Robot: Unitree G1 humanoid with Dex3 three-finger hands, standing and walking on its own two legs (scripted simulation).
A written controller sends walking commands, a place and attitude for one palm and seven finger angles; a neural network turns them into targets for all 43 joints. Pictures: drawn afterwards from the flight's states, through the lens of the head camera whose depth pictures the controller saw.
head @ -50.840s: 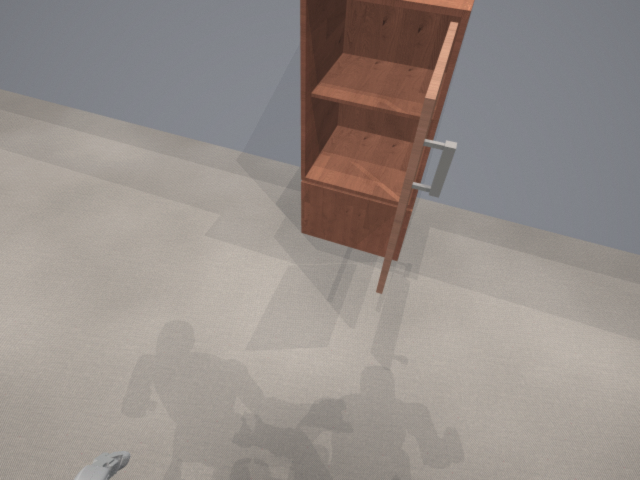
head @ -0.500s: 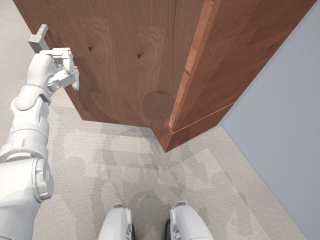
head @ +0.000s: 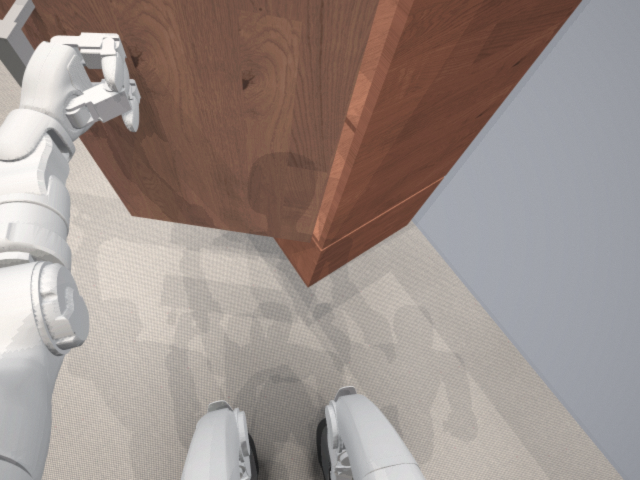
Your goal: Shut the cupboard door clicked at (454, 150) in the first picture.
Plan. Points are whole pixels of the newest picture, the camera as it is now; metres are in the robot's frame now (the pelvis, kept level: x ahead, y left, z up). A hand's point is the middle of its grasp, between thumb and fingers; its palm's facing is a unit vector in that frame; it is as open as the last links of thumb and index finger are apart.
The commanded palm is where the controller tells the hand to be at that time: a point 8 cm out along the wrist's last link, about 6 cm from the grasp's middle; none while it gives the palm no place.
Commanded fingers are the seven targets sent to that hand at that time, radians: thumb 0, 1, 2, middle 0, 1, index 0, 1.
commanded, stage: push the door shut along its arc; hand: left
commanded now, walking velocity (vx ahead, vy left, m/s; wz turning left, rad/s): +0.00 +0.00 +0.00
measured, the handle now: (43, 67) +0.59 +0.25 +0.08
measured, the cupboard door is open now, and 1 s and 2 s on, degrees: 49 36 36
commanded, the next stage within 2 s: pull the fist back off the door in 0.50 s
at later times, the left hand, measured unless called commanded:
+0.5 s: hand (148, 69) +0.57 +0.14 +0.09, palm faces -0.33 -0.94 -0.02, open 3.4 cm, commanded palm +0.60 +0.15 +0.09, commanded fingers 0.00 0.90 0.90 -1.30 -1.50 -1.30 -1.50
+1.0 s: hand (182, 66) +0.59 +0.10 +0.08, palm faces +0.09 -1.00 +0.03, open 3.1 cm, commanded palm +0.55 +0.14 +0.09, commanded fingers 0.00 0.90 0.90 -1.30 -1.50 -1.30 -1.50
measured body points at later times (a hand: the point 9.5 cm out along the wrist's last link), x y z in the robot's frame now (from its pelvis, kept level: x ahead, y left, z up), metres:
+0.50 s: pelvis +0.00 -0.01 -0.02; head +0.18 +0.03 +0.39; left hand +0.59 +0.19 +0.10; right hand -0.02 -0.28 -0.11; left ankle +0.03 +0.09 -0.63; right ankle +0.03 -0.13 -0.63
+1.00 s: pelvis +0.01 -0.02 +0.01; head +0.18 +0.00 +0.42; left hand +0.58 +0.16 +0.08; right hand -0.04 -0.24 -0.10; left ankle +0.03 +0.09 -0.63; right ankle +0.03 -0.13 -0.63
